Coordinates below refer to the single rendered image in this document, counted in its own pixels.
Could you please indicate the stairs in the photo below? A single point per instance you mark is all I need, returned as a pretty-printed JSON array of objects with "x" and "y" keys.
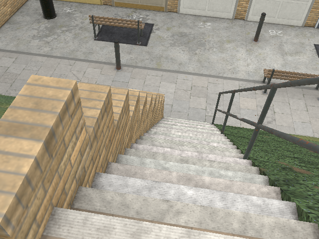
[{"x": 187, "y": 174}]

